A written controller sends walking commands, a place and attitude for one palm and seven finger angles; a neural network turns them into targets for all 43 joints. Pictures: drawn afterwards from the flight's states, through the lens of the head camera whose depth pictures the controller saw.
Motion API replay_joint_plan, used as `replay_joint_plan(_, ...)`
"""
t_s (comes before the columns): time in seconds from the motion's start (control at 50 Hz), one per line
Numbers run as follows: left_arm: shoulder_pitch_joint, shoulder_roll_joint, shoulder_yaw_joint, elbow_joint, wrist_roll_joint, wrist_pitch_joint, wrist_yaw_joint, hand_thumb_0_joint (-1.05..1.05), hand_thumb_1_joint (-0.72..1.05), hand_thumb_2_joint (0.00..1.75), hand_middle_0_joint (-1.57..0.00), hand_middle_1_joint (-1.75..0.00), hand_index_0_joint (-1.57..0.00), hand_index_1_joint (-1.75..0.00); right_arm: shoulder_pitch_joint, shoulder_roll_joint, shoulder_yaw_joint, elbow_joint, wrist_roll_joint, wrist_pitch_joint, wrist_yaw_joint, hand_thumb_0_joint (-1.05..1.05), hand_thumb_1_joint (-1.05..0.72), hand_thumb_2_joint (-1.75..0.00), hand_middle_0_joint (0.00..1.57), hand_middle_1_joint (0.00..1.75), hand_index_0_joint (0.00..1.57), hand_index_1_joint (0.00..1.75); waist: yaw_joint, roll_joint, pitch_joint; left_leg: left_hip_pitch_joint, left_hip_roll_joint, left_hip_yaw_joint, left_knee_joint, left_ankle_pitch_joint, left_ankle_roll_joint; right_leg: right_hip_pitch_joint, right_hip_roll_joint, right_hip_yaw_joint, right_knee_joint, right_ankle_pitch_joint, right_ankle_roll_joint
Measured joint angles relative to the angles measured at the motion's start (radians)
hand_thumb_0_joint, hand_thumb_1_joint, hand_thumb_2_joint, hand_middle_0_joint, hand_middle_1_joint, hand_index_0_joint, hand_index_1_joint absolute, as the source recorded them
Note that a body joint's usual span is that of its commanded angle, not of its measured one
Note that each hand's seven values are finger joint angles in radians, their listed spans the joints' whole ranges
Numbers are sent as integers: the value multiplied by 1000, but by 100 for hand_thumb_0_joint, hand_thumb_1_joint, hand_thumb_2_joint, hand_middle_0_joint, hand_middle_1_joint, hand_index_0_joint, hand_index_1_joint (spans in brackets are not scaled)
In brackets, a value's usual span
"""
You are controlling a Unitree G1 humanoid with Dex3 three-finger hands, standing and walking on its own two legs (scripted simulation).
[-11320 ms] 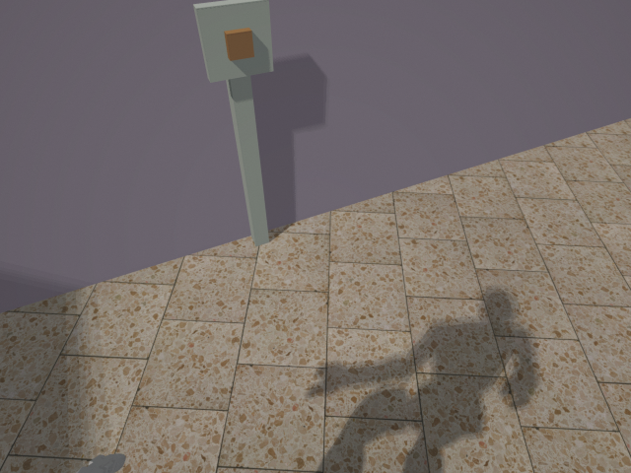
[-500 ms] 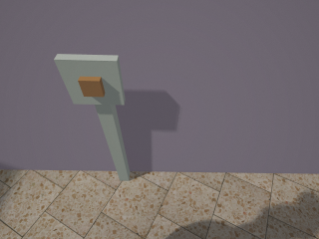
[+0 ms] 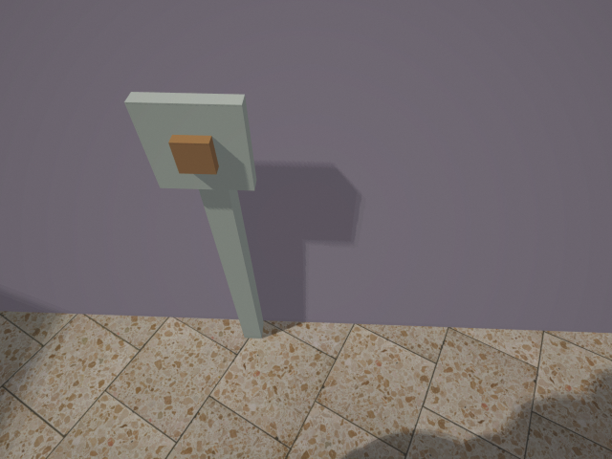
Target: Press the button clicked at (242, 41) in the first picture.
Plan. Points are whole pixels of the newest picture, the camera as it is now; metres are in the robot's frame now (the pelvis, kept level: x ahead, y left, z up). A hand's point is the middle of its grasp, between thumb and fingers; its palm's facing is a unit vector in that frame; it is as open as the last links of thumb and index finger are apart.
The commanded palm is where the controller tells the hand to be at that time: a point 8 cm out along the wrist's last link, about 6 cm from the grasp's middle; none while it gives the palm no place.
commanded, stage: come to a stop and stand still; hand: left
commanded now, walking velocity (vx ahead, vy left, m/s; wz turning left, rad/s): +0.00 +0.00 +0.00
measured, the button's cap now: (195, 153) +0.56 +0.22 +0.08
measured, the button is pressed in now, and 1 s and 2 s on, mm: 0 0 0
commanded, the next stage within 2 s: look again from close up in 0.46 s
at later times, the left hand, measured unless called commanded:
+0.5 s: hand out of the picture +0.06 +0.24 -0.15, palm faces -0.03 -0.96 -0.28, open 7.4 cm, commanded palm none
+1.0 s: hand out of the picture +0.03 +0.21 -0.15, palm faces -0.04 -0.96 -0.29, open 7.4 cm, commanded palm none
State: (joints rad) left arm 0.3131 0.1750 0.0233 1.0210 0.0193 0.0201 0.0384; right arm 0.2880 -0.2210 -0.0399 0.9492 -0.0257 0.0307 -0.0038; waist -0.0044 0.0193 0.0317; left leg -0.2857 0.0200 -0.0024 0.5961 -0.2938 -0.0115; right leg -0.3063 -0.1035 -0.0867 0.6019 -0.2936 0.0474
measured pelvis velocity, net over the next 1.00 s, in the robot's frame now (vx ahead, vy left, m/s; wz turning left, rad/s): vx -0.03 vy -0.01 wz -0.03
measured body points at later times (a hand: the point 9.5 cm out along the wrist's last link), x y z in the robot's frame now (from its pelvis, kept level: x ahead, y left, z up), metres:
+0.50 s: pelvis -0.01 +0.03 +0.01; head -0.02 +0.04 +0.46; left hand +0.06 +0.29 -0.13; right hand +0.05 -0.23 -0.13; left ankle -0.01 +0.13 -0.73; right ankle +0.01 -0.15 -0.73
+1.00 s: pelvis -0.03 -0.01 +0.01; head -0.03 -0.02 +0.46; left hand +0.03 +0.26 -0.12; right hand +0.01 -0.29 -0.13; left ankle -0.01 +0.13 -0.73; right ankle +0.01 -0.15 -0.73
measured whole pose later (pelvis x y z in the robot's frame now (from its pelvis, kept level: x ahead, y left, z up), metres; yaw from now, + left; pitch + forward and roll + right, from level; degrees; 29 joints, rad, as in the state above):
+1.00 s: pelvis -0.03 -0.01 +0.01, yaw -2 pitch -3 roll +0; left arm 0.22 0.26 0.00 1.07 0.02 0.00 0.00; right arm 0.20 -0.29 -0.02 1.08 -0.01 0.01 0.01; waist 0.00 0.02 0.03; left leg -0.18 0.04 0.03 0.43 -0.21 -0.03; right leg -0.21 -0.07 -0.07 0.43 -0.18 0.03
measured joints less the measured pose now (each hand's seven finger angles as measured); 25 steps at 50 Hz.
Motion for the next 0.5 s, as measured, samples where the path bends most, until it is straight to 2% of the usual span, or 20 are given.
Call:
replay_joint_plan(0.08,-2,31,2,-21,4,11,-2,0,91,90,-20,-30,-20,-30,-27,26,15,-28,6,-7,-2,1,-91,-90,19,29,20,30,14,-18,-27,10,-2,22,39,-62,13,17,-1,22,-3,-4,12)
replay_joint_plan(0.24,-45,62,-5,-61,4,2,-12,0,91,90,-20,-30,-20,-30,-82,50,32,-46,11,-30,6,1,-90,-90,20,30,20,30,24,-26,-47,45,-13,46,14,-50,37,54,-9,45,-51,28,25)
replay_joint_plan(0.5,-81,92,-9,-48,4,-6,-25,0,91,90,-20,-30,-20,-30,-70,-23,14,19,11,-28,11,1,-90,-90,20,30,20,30,8,-28,-25,81,-26,56,-67,6,41,82,-18,52,-119,78,31)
